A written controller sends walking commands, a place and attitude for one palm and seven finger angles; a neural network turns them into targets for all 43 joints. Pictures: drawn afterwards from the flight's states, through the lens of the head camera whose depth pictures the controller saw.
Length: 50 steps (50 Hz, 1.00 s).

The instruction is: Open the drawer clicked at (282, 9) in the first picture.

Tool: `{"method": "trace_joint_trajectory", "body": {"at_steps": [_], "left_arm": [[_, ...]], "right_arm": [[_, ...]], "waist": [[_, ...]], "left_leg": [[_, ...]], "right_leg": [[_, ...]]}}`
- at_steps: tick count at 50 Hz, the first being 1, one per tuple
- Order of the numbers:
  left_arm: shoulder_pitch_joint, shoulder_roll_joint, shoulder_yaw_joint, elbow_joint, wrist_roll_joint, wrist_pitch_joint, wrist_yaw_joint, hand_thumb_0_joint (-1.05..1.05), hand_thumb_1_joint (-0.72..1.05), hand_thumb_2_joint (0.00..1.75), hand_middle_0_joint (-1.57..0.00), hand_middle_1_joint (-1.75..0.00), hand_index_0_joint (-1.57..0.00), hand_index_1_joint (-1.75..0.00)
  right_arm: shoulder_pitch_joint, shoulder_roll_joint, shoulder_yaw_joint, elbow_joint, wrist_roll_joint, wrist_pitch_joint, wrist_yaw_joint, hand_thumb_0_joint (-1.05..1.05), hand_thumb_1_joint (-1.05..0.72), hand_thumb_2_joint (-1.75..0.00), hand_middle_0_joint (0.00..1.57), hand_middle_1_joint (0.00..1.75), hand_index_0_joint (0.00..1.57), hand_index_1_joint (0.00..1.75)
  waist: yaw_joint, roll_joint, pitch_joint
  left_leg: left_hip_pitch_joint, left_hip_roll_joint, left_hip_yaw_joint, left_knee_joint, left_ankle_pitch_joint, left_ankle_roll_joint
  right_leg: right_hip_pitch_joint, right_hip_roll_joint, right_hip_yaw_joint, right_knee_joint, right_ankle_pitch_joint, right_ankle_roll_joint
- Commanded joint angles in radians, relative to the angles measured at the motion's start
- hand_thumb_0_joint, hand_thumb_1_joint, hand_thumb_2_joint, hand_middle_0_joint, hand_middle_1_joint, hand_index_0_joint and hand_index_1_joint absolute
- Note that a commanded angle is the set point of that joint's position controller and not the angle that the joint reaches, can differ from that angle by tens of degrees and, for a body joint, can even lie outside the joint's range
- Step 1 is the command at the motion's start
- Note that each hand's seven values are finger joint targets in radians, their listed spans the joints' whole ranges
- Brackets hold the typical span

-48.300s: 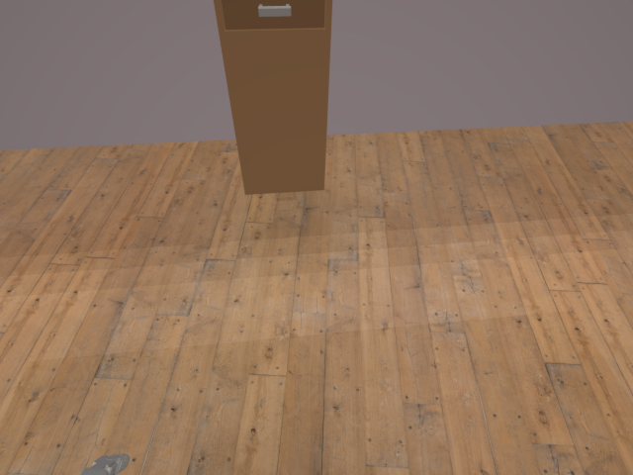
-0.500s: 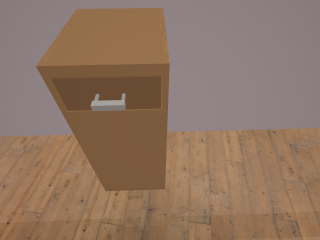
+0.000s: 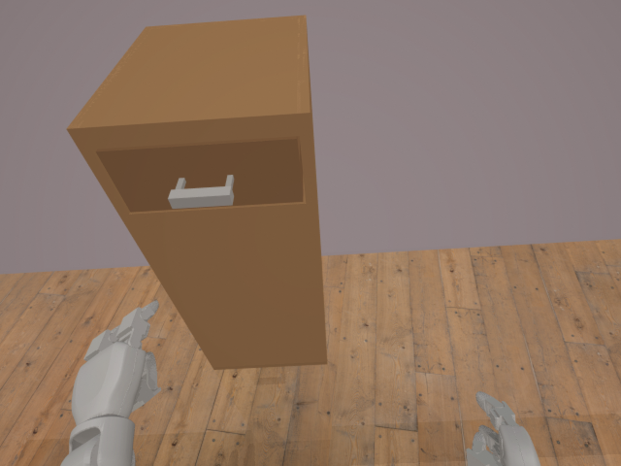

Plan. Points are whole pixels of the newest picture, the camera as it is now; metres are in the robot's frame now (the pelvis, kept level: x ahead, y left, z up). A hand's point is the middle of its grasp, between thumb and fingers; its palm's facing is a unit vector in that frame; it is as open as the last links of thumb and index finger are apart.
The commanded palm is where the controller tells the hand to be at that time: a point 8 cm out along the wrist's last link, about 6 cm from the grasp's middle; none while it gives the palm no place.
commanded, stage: raise the hand with hooked fingers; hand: left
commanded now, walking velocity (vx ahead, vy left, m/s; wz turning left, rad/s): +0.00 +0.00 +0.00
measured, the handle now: (203, 189) +0.54 +0.21 +0.06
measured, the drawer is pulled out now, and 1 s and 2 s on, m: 0.00 0.00 0.00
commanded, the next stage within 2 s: move the hooked fingers above the handle in 1.64 s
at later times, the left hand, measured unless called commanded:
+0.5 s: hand (118, 351) +0.25 +0.26 +0.05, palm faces +0.11 -0.06 -0.99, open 10.6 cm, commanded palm +0.20 +0.25 +0.10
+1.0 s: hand (83, 281) +0.30 +0.28 +0.13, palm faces +0.16 -0.09 -0.98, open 13.3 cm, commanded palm +0.26 +0.27 +0.19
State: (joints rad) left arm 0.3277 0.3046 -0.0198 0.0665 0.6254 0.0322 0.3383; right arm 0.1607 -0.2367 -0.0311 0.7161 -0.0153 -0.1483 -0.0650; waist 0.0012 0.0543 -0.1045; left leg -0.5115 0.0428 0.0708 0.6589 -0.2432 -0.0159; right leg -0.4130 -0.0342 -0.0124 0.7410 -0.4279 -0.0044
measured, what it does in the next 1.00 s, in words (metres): stands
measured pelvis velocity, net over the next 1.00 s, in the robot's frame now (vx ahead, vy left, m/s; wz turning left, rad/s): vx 0.01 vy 0.03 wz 0.03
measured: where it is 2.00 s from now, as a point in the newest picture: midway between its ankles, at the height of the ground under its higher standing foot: outside the picture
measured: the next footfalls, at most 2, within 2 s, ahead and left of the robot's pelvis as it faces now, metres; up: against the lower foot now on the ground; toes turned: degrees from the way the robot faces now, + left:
none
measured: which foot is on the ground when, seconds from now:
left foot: down 0.00-1.00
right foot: down 0.00-1.00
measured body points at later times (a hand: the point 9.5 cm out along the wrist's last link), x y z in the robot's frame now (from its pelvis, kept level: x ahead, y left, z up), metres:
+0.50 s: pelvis +0.00 -0.01 -0.01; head +0.03 -0.05 +0.44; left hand +0.24 +0.26 +0.10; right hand +0.22 -0.20 -0.12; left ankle +0.05 +0.14 -0.72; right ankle -0.03 -0.11 -0.72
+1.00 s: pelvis +0.01 +0.03 +0.01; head +0.02 -0.01 +0.46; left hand +0.28 +0.28 +0.18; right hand +0.24 -0.17 -0.08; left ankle +0.05 +0.14 -0.72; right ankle -0.03 -0.11 -0.72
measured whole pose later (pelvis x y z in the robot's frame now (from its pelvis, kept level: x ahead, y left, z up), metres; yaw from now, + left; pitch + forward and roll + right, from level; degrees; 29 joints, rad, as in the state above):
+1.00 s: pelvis +0.01 +0.03 +0.01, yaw +1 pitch +2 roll +0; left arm 0.00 0.49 -0.04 -0.11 0.89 0.17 0.08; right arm 0.07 -0.23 0.00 0.61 0.01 0.11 -0.01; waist 0.08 0.08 -0.04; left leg -0.38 0.01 0.05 0.56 -0.22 0.02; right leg -0.23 -0.06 -0.03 0.57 -0.36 0.03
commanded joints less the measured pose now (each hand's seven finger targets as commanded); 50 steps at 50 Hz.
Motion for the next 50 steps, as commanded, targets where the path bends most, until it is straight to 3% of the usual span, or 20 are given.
{"method": "trace_joint_trajectory", "body": {"at_steps": [1,4,5,6,10,11,12,13,14,17,21,23,25,29,31,34,37,40,46,50], "left_arm": [[0.34,0.079,0.019,0.012,0.295,0.002,0.036,0.0,0.57,0.76,-0.22,-0.51,-0.22,-0.51],[0.212,0.17,0.067,-0.136,0.396,-0.014,0.058,0.0,0.5,0.73,-0.23,-0.55,-0.23,-0.55],[0.138,0.199,0.086,-0.184,0.415,-0.023,0.067,0.0,0.48,0.72,-0.23,-0.57,-0.23,-0.57],[0.022,0.237,0.102,-0.265,0.428,-0.036,0.084,0.0,0.46,0.71,-0.23,-0.58,-0.23,-0.58],[-0.344,0.337,0.161,-0.46,0.417,-0.152,0.137,0.0,0.36,0.67,-0.24,-0.64,-0.24,-0.64],[-0.329,0.316,0.146,-0.471,0.398,-0.175,0.143,0.0,0.34,0.66,-0.24,-0.66,-0.24,-0.66],[-0.309,0.309,0.138,-0.462,0.384,-0.19,0.143,0.0,0.32,0.65,-0.24,-0.68,-0.24,-0.68],[-0.3,0.312,0.14,-0.463,0.377,-0.206,0.142,0.0,0.29,0.64,-0.24,-0.69,-0.24,-0.69],[-0.295,0.322,0.148,-0.443,0.378,-0.213,0.139,0.0,0.27,0.63,-0.25,-0.7,-0.25,-0.7],[-0.241,0.301,0.143,-0.329,0.374,-0.145,0.115,0.0,0.2,0.6,-0.25,-0.75,-0.25,-0.75],[-0.082,0.276,0.128,-0.186,0.309,0.047,0.009,0.0,0.11,0.56,-0.26,-0.81,-0.26,-0.81],[-0.086,0.321,0.14,-0.216,0.275,0.095,-0.064,0.0,0.06,0.54,-0.26,-0.84,-0.26,-0.84],[-0.052,0.353,0.165,-0.245,0.262,0.098,-0.122,0.0,0.01,0.52,-0.26,-0.87,-0.26,-0.87],[-0.153,0.348,0.153,-0.419,0.266,-0.003,-0.164,0.0,-0.08,0.48,-0.27,-0.93,-0.27,-0.93],[-0.229,0.364,0.175,-0.473,0.273,-0.066,-0.135,0.0,-0.13,0.46,-0.27,-0.96,-0.27,-0.96],[-0.267,0.369,0.207,-0.477,0.296,-0.117,-0.076,0.0,-0.2,0.43,-0.28,-1.0,-0.28,-1.0],[-0.331,0.365,0.214,-0.423,0.302,-0.079,-0.035,0.0,-0.27,0.4,-0.28,-1.05,-0.28,-1.05],[-0.383,0.367,0.197,-0.366,0.287,0.002,-0.051,0.0,-0.34,0.37,-0.29,-1.1,-0.29,-1.1],[-0.513,0.344,0.063,-0.398,0.268,0.122,-0.203,0.0,-0.48,0.31,-0.3,-1.18,-0.3,-1.18],[-0.59,0.424,0.106,-0.385,0.276,0.133,-0.293,0.0,-0.5,0.3,-0.3,-1.2,-0.3,-1.2]], "right_arm": [[-0.168,-0.107,-0.049,-0.234,-0.016,0.086,0.051,0.0,-0.9,-0.9,0.2,0.3,0.2,0.3],[-0.193,-0.101,-0.041,-0.29,-0.02,0.125,0.069,0.0,-0.9,-0.9,0.2,0.3,0.2,0.3],[-0.19,-0.102,-0.043,-0.289,-0.026,0.132,0.068,0.0,-0.9,-0.9,0.2,0.3,0.2,0.3],[-0.199,-0.102,-0.043,-0.305,-0.038,0.134,0.063,0.0,-0.9,-0.9,0.2,0.3,0.2,0.3],[-0.185,-0.081,-0.043,-0.275,-0.077,0.12,0.035,0.0,-0.9,-0.9,0.2,0.3,0.2,0.3],[-0.173,-0.082,-0.047,-0.272,-0.076,0.113,0.027,0.0,-0.9,-0.9,0.2,0.3,0.2,0.3],[-0.165,-0.082,-0.045,-0.266,-0.074,0.105,0.026,0.0,-0.9,-0.9,0.2,0.3,0.2,0.3],[-0.161,-0.086,-0.042,-0.262,-0.075,0.103,0.026,0.0,-0.9,-0.9,0.2,0.3,0.2,0.3],[-0.162,-0.086,-0.041,-0.256,-0.078,0.105,0.029,0.0,-0.9,-0.9,0.2,0.3,0.2,0.3],[-0.18,-0.084,-0.034,-0.254,-0.065,0.131,0.037,0.0,-0.9,-0.9,0.2,0.3,0.2,0.3],[-0.205,-0.087,-0.02,-0.275,-0.012,0.175,0.038,0.0,-0.9,-0.9,0.2,0.3,0.2,0.3],[-0.222,-0.097,-0.007,-0.288,-0.003,0.186,0.03,0.0,-0.9,-0.9,0.2,0.3,0.2,0.3],[-0.234,-0.102,0.0,-0.293,-0.004,0.186,0.024,0.0,-0.9,-0.9,0.2,0.3,0.2,0.3],[-0.208,-0.096,-0.003,-0.287,-0.017,0.174,0.021,0.0,-0.9,-0.9,0.2,0.3,0.2,0.3],[-0.193,-0.095,-0.008,-0.276,-0.027,0.158,0.017,0.0,-0.9,-0.9,0.2,0.3,0.2,0.3],[-0.162,-0.094,-0.023,-0.25,-0.036,0.154,0.024,0.0,-0.9,-0.9,0.2,0.3,0.2,0.3],[-0.152,-0.101,-0.038,-0.236,-0.025,0.163,0.033,0.0,-0.9,-0.9,0.2,0.3,0.2,0.3],[-0.169,-0.109,-0.042,-0.232,-0.002,0.179,0.041,0.0,-0.9,-0.9,0.2,0.3,0.2,0.3],[-0.212,-0.114,-0.021,-0.257,0.023,0.211,0.045,0.0,-0.9,-0.9,0.2,0.3,0.2,0.3],[-0.23,-0.115,0.003,-0.266,0.026,0.233,0.039,0.0,-0.9,-0.9,0.2,0.3,0.2,0.3]], "waist": [[0.149,-0.268,0.01],[0.147,-0.184,-0.056],[0.131,-0.155,-0.071],[0.112,-0.079,-0.098],[0.026,-0.004,-0.199],[0.024,0.05,-0.215],[0.015,0.038,-0.218],[0.014,0.069,-0.205],[0.013,0.047,-0.202],[0.03,0.035,-0.166],[0.088,-0.099,-0.171],[0.097,-0.167,-0.173],[0.104,-0.188,-0.161],[0.09,-0.098,-0.145],[0.079,-0.045,-0.129],[0.077,0.036,-0.171],[0.07,0.028,-0.187],[0.076,0.031,-0.199],[0.07,0.025,-0.189],[0.081,0.001,-0.147]], "left_leg": [[-0.023,-0.065,-0.016,-0.012,0.071,0.02],[-0.012,-0.081,-0.004,0.019,0.051,0.033],[-0.001,-0.086,-0.007,0.029,0.033,0.038],[0.03,-0.091,-0.006,0.047,0.018,0.043],[0.154,-0.09,-0.044,0.175,0.02,0.056],[0.181,-0.087,-0.051,0.185,0.02,0.058],[0.2,-0.086,-0.057,0.202,0.023,0.059],[0.206,-0.083,-0.064,0.203,0.035,0.058],[0.199,-0.083,-0.068,0.209,0.042,0.058],[0.137,-0.078,-0.063,0.16,0.048,0.054],[0.084,-0.079,-0.033,0.056,0.112,0.044],[0.084,-0.086,-0.028,0.018,0.128,0.046],[0.101,-0.085,-0.021,-0.005,0.145,0.048],[0.202,-0.077,-0.021,-0.045,0.192,0.056],[0.245,-0.072,-0.026,-0.05,0.19,0.057],[0.313,-0.066,-0.039,-0.044,0.237,0.051],[0.333,-0.058,-0.044,-0.053,0.238,0.043],[0.347,-0.052,-0.048,-0.085,0.256,0.036],[0.393,-0.047,-0.065,-0.156,0.309,0.031],[0.406,-0.048,-0.072,-0.202,0.279,0.032]], "right_leg": [[-0.09,0.043,0.057,-0.115,0.151,-0.053],[-0.08,0.034,0.095,-0.108,0.175,-0.046],[-0.087,0.034,0.11,-0.119,0.148,-0.042],[-0.111,0.029,0.13,-0.127,0.124,-0.039],[-0.232,0.019,0.171,-0.119,0.069,-0.034],[-0.241,0.019,0.156,-0.108,0.076,-0.039],[-0.274,0.021,0.158,-0.103,0.078,-0.042],[-0.285,0.026,0.142,-0.092,0.105,-0.045],[-0.291,0.028,0.137,-0.084,0.125,-0.045],[-0.219,0.036,0.081,-0.079,0.197,-0.032],[0.001,0.037,0.064,-0.111,0.38,-0.008],[0.099,0.022,0.072,-0.12,0.469,0.01],[0.144,0.013,0.069,-0.123,0.541,0.018],[0.113,0.02,0.021,-0.16,0.5,0.01],[0.073,0.023,0.009,-0.183,0.425,0.003],[0.039,0.035,-0.023,-0.17,0.382,-0.014],[0.026,0.043,-0.044,-0.172,0.34,-0.019],[0.056,0.052,-0.049,-0.183,0.339,-0.021],[0.131,0.052,-0.048,-0.223,0.346,-0.018],[0.16,0.06,-0.044,-0.266,0.312,-0.02]]}}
